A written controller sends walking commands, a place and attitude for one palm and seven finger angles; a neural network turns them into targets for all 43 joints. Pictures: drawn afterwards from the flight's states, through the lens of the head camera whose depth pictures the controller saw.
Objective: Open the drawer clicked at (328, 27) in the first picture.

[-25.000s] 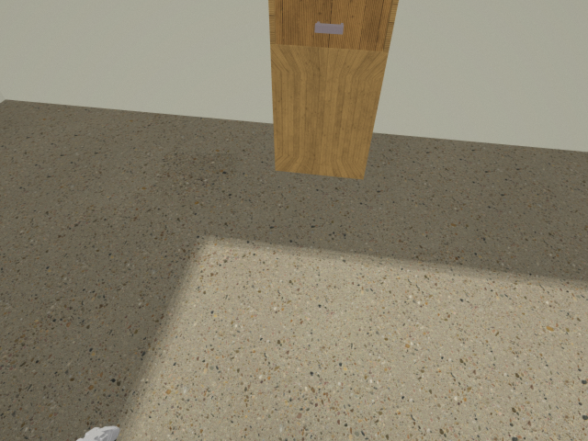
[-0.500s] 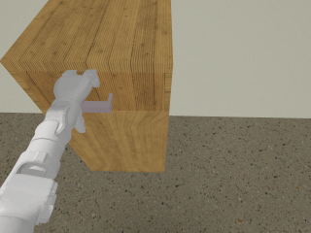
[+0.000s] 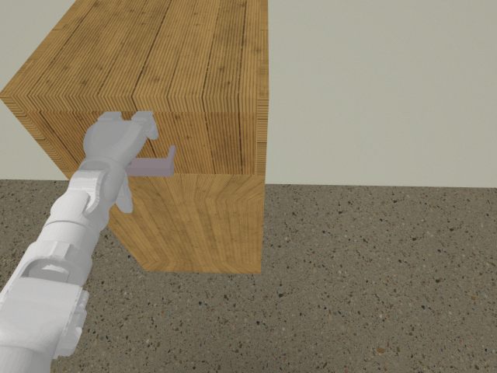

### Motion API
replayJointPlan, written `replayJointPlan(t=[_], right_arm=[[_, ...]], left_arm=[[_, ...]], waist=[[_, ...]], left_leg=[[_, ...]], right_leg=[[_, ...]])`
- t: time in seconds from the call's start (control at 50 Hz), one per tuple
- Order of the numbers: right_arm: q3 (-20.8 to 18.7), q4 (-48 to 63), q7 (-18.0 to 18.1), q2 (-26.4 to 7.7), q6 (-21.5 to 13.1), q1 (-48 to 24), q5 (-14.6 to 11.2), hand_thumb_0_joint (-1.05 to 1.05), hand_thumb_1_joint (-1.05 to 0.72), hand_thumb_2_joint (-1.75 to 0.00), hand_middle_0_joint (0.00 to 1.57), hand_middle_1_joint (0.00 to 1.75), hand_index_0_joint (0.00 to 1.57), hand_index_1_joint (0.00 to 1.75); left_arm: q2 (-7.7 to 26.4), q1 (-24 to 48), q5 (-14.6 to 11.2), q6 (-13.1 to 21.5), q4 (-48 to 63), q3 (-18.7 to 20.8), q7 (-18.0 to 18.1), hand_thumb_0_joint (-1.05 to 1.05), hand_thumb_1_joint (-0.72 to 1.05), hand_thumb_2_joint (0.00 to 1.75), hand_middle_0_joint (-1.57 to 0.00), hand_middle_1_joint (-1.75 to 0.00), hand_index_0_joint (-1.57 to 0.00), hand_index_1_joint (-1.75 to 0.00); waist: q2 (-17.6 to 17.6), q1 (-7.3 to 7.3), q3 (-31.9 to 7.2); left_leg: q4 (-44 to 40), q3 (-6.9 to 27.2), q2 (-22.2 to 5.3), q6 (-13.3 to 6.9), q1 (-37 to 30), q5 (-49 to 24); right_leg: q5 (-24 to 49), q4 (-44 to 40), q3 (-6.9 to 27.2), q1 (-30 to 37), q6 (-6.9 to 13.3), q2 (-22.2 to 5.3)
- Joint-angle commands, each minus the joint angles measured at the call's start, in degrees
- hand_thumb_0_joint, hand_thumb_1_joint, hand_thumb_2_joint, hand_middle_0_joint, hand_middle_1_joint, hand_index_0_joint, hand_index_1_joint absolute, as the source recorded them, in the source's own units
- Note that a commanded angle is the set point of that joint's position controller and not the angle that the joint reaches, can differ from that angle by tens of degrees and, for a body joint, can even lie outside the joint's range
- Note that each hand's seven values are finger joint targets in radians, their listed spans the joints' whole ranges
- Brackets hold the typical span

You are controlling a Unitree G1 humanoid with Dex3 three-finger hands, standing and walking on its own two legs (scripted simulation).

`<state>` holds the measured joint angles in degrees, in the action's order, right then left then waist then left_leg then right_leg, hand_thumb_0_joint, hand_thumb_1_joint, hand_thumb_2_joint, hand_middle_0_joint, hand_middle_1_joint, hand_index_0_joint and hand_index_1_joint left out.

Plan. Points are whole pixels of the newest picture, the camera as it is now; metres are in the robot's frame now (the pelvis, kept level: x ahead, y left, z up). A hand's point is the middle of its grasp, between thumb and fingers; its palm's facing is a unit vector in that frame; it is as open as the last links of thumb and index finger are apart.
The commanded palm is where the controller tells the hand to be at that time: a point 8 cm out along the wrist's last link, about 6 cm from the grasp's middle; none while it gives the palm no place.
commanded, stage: re-aim the fingers above the handle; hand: left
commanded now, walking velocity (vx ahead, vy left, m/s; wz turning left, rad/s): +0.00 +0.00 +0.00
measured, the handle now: (148, 158) +0.51 +0.21 +0.01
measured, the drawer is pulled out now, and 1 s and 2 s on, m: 0.00 0.00 0.00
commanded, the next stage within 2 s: lower the fingers behind the handle in 1.56 s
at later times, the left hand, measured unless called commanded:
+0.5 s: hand (131, 159) +0.46 +0.21 +0.06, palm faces -0.03 -0.02 -1.00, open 13.8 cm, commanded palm +0.44 +0.23 +0.13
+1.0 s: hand (129, 155) +0.47 +0.22 +0.07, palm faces -0.01 -0.03 -1.00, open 13.7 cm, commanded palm +0.45 +0.23 +0.13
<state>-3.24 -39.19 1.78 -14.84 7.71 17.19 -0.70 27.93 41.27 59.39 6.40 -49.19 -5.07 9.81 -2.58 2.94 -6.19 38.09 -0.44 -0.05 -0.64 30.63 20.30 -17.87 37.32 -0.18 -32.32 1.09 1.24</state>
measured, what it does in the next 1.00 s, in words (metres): stands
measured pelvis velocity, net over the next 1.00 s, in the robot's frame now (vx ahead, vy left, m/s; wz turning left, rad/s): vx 0.00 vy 0.01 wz -0.02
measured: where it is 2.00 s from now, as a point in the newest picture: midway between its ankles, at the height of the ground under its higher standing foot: outside the picture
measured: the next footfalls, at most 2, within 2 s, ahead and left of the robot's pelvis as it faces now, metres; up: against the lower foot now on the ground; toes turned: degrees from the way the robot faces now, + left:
none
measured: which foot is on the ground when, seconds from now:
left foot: down 0.00-1.00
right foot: down 0.00-1.00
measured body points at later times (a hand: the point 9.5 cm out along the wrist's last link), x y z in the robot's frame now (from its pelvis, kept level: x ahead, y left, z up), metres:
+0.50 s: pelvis +0.00 +0.00 +0.00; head +0.06 -0.01 +0.44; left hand +0.46 +0.21 +0.12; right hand +0.03 -0.27 -0.13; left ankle -0.02 +0.11 -0.72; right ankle +0.00 -0.11 -0.72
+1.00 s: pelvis +0.00 +0.01 +0.00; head +0.07 +0.00 +0.44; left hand +0.47 +0.22 +0.12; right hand +0.06 -0.26 -0.13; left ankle -0.02 +0.11 -0.72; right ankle +0.00 -0.11 -0.72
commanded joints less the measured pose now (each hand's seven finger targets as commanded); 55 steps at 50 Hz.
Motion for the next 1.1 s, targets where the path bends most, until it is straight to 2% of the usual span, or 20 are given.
replayJointPlan(t=[0.0, 0.02, 0.06, 0.1, 0.12, 0.18, 0.22, 0.26, 0.36, 0.42, 0.46, 0.5, 0.54, 0.68, 0.76, 0.78, 0.86, 0.88, 1.0, 1.08], right_arm=[[-2.6, 4.6, 0.8, -8.1, -1.9, 3.2, 0.0, 0.0, -0.9, -0.9, 0.2, 0.3, 0.2, 0.3], [-2.4, 4.5, 0.8, -8.0, -2.1, 3.3, 0.0, 0.0, -0.9, -0.9, 0.2, 0.3, 0.2, 0.3], [-2.6, 4.7, 0.7, -8.2, -2.5, 3.7, 0.1, 0.0, -0.9, -0.9, 0.2, 0.3, 0.2, 0.3], [-2.6, 4.7, 0.6, -8.1, -2.6, 4.1, 0.2, 0.0, -0.9, -0.9, 0.2, 0.3, 0.2, 0.3], [-2.7, 4.7, 0.5, -8.1, -2.7, 4.4, 0.1, 0.0, -0.9, -0.9, 0.2, 0.3, 0.2, 0.3], [-2.8, 4.5, 0.7, -8.7, -2.8, 4.9, 0.1, 0.0, -0.9, -0.9, 0.2, 0.3, 0.2, 0.3], [-2.7, 4.8, 0.7, -8.6, -2.8, 5.0, 0.0, 0.0, -0.9, -0.9, 0.2, 0.3, 0.2, 0.3], [-2.8, 4.7, 0.9, -8.7, -2.6, 5.1, -0.1, 0.0, -0.9, -0.9, 0.2, 0.3, 0.2, 0.3], [-3.1, 5.0, 0.6, -8.4, -2.9, 5.0, 0.1, 0.0, -0.9, -0.9, 0.2, 0.3, 0.2, 0.3], [-3.2, 4.6, 0.7, -8.4, -2.8, 4.9, 0.1, 0.0, -0.9, -0.9, 0.2, 0.3, 0.2, 0.3], [-3.2, 4.6, 0.5, -8.2, -2.9, 4.6, 0.1, 0.0, -0.9, -0.9, 0.2, 0.3, 0.2, 0.3], [-3.1, 4.1, 0.7, -8.7, -2.7, 4.7, 0.1, 0.0, -0.9, -0.9, 0.2, 0.3, 0.2, 0.3], [-3.0, 4.4, 0.6, -8.2, -2.8, 4.1, 0.0, 0.0, -0.9, -0.9, 0.2, 0.3, 0.2, 0.3], [-3.1, 4.4, 0.7, -8.6, -3.1, 4.7, 0.0, 0.0, -0.9, -0.9, 0.2, 0.3, 0.2, 0.3], [-2.9, 4.4, 0.7, -8.5, -2.7, 4.5, 0.1, 0.0, -0.9, -0.9, 0.2, 0.3, 0.2, 0.3], [-2.9, 4.3, 0.8, -8.7, -2.6, 4.6, 0.2, 0.0, -0.9, -0.9, 0.2, 0.3, 0.2, 0.3], [-2.7, 5.0, 0.3, -8.1, -2.5, 4.3, 0.4, 0.0, -0.9, -0.9, 0.2, 0.3, 0.2, 0.3], [-2.7, 5.0, 0.3, -8.3, -2.5, 4.5, 0.4, 0.0, -0.9, -0.9, 0.2, 0.3, 0.2, 0.3], [-2.5, 5.3, 0.5, -8.7, -2.0, 4.6, 0.0, 0.0, -0.9, -0.9, 0.2, 0.3, 0.2, 0.3], [-2.9, 5.4, 0.7, -8.5, -2.1, 4.6, 0.0, 0.0, -0.9, -0.9, 0.2, 0.3, 0.2, 0.3]], left_arm=[[17.1, 28.3, 0.8, 0.1, 8.1, 7.9, 4.3, 0.0, -0.5, 0.3, -0.3, -1.2, -0.3, -1.2], [14.8, 29.6, 0.9, -0.3, 7.2, 5.8, 4.6, 0.0, -0.5, 0.3, -0.3, -1.2, -0.3, -1.2], [16.9, 29.4, 1.5, -0.7, 6.8, 7.8, 5.4, 0.0, -0.5, 0.3, -0.3, -1.2, -0.3, -1.2], [17.1, 29.0, 1.8, -1.2, 5.6, 7.9, 5.5, 0.0, -0.5, 0.3, -0.3, -1.2, -0.3, -1.2], [14.8, 29.6, 1.7, -1.4, 5.9, 6.1, 5.4, 0.0, -0.5, 0.3, -0.3, -1.2, -0.3, -1.2], [16.4, 28.5, 1.2, -1.9, 4.0, 7.7, 4.5, 0.0, -0.5, 0.3, -0.3, -1.2, -0.3, -1.2], [15.4, 28.2, 1.2, -1.7, 4.6, 6.3, 3.9, 0.0, -0.5, 0.3, -0.3, -1.2, -0.3, -1.2], [17.0, 26.5, 1.5, -1.6, 4.1, 7.8, 3.7, 0.0, -0.5, 0.3, -0.3, -1.2, -0.3, -1.2], [14.3, 27.2, 0.8, 0.1, 8.9, 6.2, 3.8, 0.0, -0.5, 0.3, -0.3, -1.2, -0.3, -1.2], [16.4, 26.1, 0.9, 0.5, 9.0, 8.3, 4.5, 0.0, -0.5, 0.3, -0.3, -1.2, -0.3, -1.2], [15.5, 26.6, 1.3, 0.2, 9.3, 7.6, 5.3, 0.0, -0.5, 0.3, -0.3, -1.2, -0.3, -1.2], [21.4, 27.1, 2.0, 0.0, 8.9, 12.0, 6.1, 0.0, -0.5, 0.3, -0.3, -1.2, -0.3, -1.2], [16.4, 27.1, 1.9, -0.9, 8.6, 7.8, 6.1, 0.0, -0.5, 0.3, -0.3, -1.2, -0.3, -1.2], [11.4, 30.6, 0.4, -1.2, 9.2, 3.0, 3.1, 0.0, -0.5, 0.3, -0.3, -1.2, -0.3, -1.2], [12.4, 29.4, 0.4, -0.6, 8.3, 4.2, 2.6, 0.0, -0.5, 0.3, -0.3, -1.2, -0.3, -1.2], [15.0, 30.2, 0.6, -0.1, 8.7, 6.4, 2.9, 0.0, -0.5, 0.3, -0.3, -1.2, -0.3, -1.2], [15.1, 28.0, 1.7, -0.6, 7.8, 7.2, 4.6, 0.0, -0.5, 0.3, -0.3, -1.2, -0.3, -1.2], [17.1, 27.9, 1.7, -0.8, 7.1, 9.1, 4.8, 0.0, -0.5, 0.3, -0.3, -1.2, -0.3, -1.2], [19.2, 26.1, 2.0, -2.5, 5.8, 9.9, 4.6, 0.0, -0.5, 0.3, -0.3, -1.2, -0.3, -1.2], [16.5, 27.5, 1.6, -2.0, 7.7, 7.6, 3.8, 0.0, -0.5, 0.3, -0.3, -1.2, -0.3, -1.2]], waist=[[0.9, 1.14, -19.1], [1.2, 1.83, -18.9], [-0.1, 0.72, -21.0], [0.4, 0.9, -22.9], [0.1, 1.42, -22.3], [2.6, 1.62, -22.5], [2.0, 1.56, -22.3], [2.3, 1.17, -21.6], [0.0, 1.28, -22.1], [-0.3, 0.84, -22.4], [-1.2, 0.91, -21.5], [-0.5, 0.1, -23.0], [-1.6, 0.91, -21.9], [-0.2, 2.65, -21.4], [1.2, 2.44, -19.8], [1.2, 1.78, -20.8], [-0.8, 0.75, -21.5], [0.4, 0.34, -22.5], [1.8, 0.5, -22.3], [0.5, 1.28, -23.0]], left_leg=[[-2.7, -1.4, 1.9, -1.7, -7.3, -17.3], [-2.7, -1.4, 2.0, -1.7, -6.8, -16.8], [-2.6, -1.6, 1.9, -1.5, -6.9, -17.7], [-2.2, -1.9, 1.8, -1.6, -6.8, -19.0], [-2.1, -1.8, 1.7, -1.6, -7.2, -19.4], [-2.0, -2.0, 1.5, -1.8, -7.0, -19.8], [-2.3, -2.1, 1.6, -1.9, -6.7, -19.6], [-2.4, -2.1, 1.4, -1.9, -6.6, -19.5], [-2.2, -1.9, 1.3, -1.9, -9.1, -20.7], [-2.1, -1.7, 1.3, -1.8, -9.0, -22.0], [-2.1, -1.6, 1.3, -1.6, -9.2, -21.9], [-2.2, -1.4, 1.2, -1.5, -8.6, -22.4], [-2.2, -1.7, 1.3, -1.4, -9.3, -22.3], [-2.1, -0.8, 1.1, -1.6, -12.0, -22.1], [-1.9, -0.7, 1.2, -1.6, -10.9, -21.4], [-1.8, -0.7, 1.2, -1.6, -10.3, -22.2], [-1.3, -1.1, 1.3, -1.3, -9.7, -24.2], [-1.2, -1.2, 1.3, -1.3, -8.8, -24.3], [-1.4, -1.7, 1.3, -1.6, -7.0, -23.8], [-1.2, -1.7, 1.2, -1.7, -9.1, -24.4]], right_leg=[[16.2, -3.6, 0.7, 10.7, 0.9, 0.8], [15.9, -3.6, 0.6, 10.2, 0.8, 0.8], [16.5, -3.0, 0.7, 11.1, 1.0, 0.9], [18.2, -2.6, 0.7, 12.2, 0.8, 0.9], [18.5, -2.6, 0.5, 11.2, 0.8, 1.1], [19.3, -3.1, 0.6, 12.2, 0.7, 1.1], [19.9, -3.2, 0.7, 12.5, 0.5, 1.0], [19.6, -3.1, 0.7, 12.2, 0.6, 1.1], [19.1, -3.3, 0.5, 10.7, 0.8, 1.3], [19.9, -2.9, 0.4, 11.1, 0.9, 1.4], [18.8, -2.7, 0.1, 9.8, 1.0, 1.5], [19.5, -2.2, 0.2, 11.4, 1.0, 1.4], [19.1, -2.6, -0.1, 10.1, 1.0, 1.4], [17.5, -3.4, -0.3, 8.1, 1.0, 1.4], [17.5, -3.2, -0.5, 7.6, 0.9, 1.4], [18.0, -2.9, -0.2, 8.6, 1.1, 1.3], [19.3, -1.7, -0.5, 8.5, 1.2, 1.5], [19.8, -1.6, -0.4, 10.2, 1.2, 1.4], [21.7, -1.7, 0.0, 11.8, 0.7, 1.3], [21.4, -2.2, 0.1, 11.2, 0.9, 1.4]])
